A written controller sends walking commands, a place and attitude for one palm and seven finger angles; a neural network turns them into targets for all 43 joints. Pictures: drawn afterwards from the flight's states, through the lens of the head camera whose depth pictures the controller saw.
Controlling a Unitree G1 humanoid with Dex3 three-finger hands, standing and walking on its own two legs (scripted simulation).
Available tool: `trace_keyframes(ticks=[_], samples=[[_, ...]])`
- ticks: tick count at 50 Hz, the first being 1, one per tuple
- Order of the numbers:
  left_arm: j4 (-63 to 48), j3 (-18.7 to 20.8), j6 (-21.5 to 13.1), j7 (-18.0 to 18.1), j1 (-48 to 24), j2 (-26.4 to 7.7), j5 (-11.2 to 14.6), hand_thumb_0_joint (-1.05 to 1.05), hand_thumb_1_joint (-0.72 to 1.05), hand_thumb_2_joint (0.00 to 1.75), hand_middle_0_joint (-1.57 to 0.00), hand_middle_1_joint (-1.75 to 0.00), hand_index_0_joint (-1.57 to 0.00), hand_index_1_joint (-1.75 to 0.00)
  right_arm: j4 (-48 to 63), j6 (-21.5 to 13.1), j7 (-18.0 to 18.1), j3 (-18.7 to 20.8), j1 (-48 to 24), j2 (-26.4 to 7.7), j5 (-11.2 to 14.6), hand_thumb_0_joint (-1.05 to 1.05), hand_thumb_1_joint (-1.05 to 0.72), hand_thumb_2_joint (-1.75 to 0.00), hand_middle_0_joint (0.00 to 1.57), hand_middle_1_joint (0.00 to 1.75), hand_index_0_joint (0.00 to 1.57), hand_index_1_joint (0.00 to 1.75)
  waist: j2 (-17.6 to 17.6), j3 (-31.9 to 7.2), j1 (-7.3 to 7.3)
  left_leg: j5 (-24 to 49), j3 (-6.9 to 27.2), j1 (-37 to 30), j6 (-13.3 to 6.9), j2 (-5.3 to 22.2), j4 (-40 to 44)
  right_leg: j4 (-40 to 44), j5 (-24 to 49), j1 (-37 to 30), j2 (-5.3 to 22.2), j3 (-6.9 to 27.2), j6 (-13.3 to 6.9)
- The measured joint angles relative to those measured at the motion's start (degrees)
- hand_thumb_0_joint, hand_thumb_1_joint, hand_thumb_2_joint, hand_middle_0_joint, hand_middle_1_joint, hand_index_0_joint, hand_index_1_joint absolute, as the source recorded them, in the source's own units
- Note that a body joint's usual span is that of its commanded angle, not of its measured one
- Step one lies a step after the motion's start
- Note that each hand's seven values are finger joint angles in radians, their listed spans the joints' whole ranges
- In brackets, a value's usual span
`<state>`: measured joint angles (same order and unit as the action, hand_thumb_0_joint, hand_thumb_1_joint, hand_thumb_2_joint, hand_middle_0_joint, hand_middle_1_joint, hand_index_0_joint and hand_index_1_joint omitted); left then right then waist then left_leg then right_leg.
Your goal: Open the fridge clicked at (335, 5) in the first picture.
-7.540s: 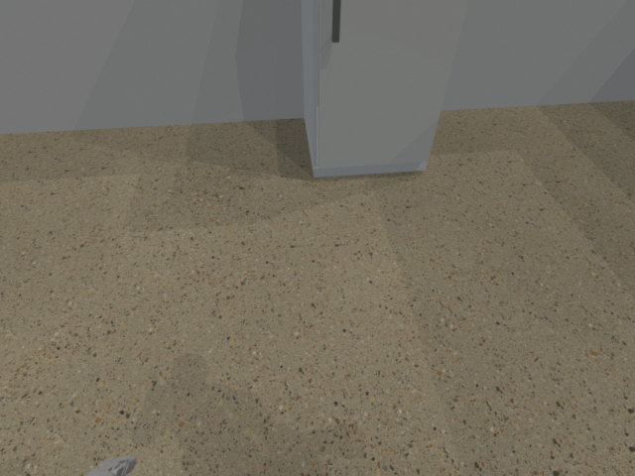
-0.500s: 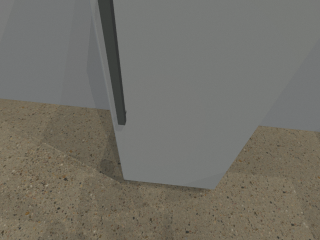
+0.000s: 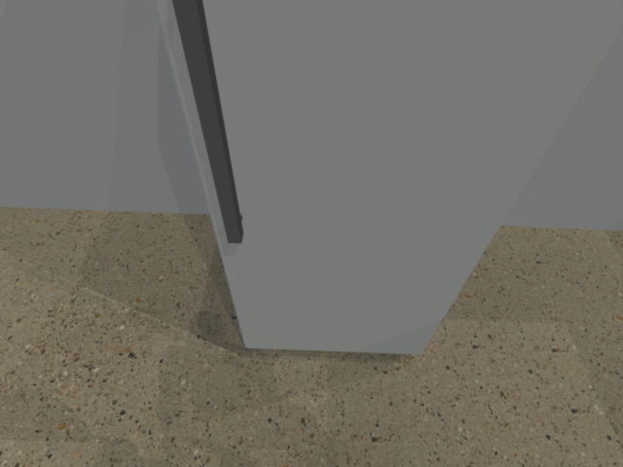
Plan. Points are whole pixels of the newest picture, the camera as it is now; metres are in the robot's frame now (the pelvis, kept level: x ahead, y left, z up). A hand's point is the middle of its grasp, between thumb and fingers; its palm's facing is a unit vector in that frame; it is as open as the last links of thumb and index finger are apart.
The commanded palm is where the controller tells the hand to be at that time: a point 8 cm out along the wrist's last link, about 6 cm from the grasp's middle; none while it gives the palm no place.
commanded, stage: come to a stop and stand still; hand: left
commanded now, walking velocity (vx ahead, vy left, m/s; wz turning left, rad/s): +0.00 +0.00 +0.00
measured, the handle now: (217, 123) +0.52 +0.17 +0.16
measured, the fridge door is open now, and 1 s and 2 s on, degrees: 0 0 0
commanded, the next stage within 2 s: look again from close up in 0.66 s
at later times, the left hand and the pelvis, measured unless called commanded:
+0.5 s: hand out of the picture -0.05 +0.16 -0.17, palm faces +0.04 -0.98 -0.20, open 7.4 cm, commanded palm none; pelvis -0.04 -0.02 +0.00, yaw +0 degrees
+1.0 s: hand out of the picture -0.03 +0.14 -0.17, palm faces +0.05 -0.98 -0.18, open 7.3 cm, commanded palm none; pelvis -0.03 -0.03 +0.00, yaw +1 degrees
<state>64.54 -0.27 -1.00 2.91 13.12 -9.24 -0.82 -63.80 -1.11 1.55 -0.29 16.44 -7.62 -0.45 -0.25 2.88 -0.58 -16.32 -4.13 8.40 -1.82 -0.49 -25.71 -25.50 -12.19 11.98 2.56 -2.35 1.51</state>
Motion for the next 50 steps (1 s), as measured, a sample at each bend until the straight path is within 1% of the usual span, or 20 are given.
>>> trace_keyframes(ticks=[3,8,13,25,33,50], samples=[[-0.5,-0.2,-0.3,-0.2,0.5,0.1,0.2,0.01,0.93,0.89,-0.2,-0.3,-0.2,-0.3,2.1,-0.9,0.4,0.2,0.8,-0.5,-0.2,0.01,-0.91,-0.9,0.2,0.3,0.2,0.3,0.6,0.1,-0.47,-0.6,0.3,1.1,-0.3,-0.8,-2.3,-3.1,-1.4,1.3,0.9,-0.2,0.1],[-1.1,-0.2,0.7,-0.6,2.1,0.2,0.1,0.01,0.92,0.89,-0.2,-0.3,-0.2,-0.3,3.1,0.2,0.5,0.3,1.3,-1.3,-0.4,0.01,-0.92,-0.9,0.2,0.3,0.2,0.3,1.6,-1.7,-0.05,-1.1,0.2,0.7,-0.6,-1.0,-3.8,-4.9,-1.9,1.0,1.2,0.0,0.2],[-2.5,-0.3,1.1,-1.1,4.0,0.3,-0.3,0.01,0.92,0.89,-0.2,-0.3,-0.2,-0.3,4.5,0.6,-0.3,0.6,1.3,-2.2,-0.5,0.02,-0.92,-0.9,0.2,0.3,0.2,0.3,1.6,-3.1,0.26,0.3,-0.3,1.3,-0.5,-1.0,-2.9,-4.7,-0.9,2.2,1.1,0.5,-0.4],[-2.9,0.0,0.9,-1.6,6.8,0.3,-0.2,0.01,0.91,0.89,-0.2,-0.3,-0.2,-0.3,3.8,0.5,-0.5,0.6,2.6,-2.8,-0.5,0.01,-0.91,-0.9,0.2,0.3,0.2,0.3,0.4,-3.1,0.54,2.7,0.4,2.9,0.6,0.0,-1.0,-2.5,1.5,3.4,0.1,-0.3,-1.4],[-2.4,0.1,0.7,-1.7,6.2,0.5,0.0,0.01,0.91,0.89,-0.2,-0.3,-0.2,-0.3,2.1,0.4,-0.4,0.4,3.3,-2.3,-0.4,0.01,-0.91,-0.9,0.2,0.3,0.2,0.3,-0.1,-2.3,0.48,3.2,1.0,3.2,1.3,0.6,-0.5,-1.5,2.0,3.3,-0.5,-1.0,-1.9],[-2.3,0.2,0.4,-1.2,4.0,0.7,0.2,0.01,0.92,0.89,-0.2,-0.3,-0.2,-0.3,0.5,0.0,-0.3,-0.3,2.0,0.5,-0.2,0.01,-0.91,-0.9,0.2,0.3,0.2,0.3,-0.1,-1.6,0.39,3.1,1.6,2.0,1.8,1.1,0.6,-0.1,1.8,1.9,-1.0,-1.6,-2.3]])
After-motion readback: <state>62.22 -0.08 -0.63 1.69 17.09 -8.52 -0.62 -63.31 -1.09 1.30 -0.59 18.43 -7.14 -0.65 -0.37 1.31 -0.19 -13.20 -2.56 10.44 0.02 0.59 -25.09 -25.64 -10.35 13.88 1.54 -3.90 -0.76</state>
